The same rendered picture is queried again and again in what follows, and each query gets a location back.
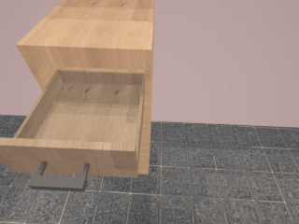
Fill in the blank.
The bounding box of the drawer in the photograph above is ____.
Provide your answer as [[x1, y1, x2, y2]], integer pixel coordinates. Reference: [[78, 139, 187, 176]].
[[0, 70, 146, 178]]

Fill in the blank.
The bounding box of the handle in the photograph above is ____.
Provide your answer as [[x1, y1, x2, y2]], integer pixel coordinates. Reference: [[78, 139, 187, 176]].
[[28, 161, 90, 192]]

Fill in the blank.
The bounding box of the cabinet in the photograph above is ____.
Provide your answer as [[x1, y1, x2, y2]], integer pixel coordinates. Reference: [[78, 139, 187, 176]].
[[16, 0, 155, 175]]

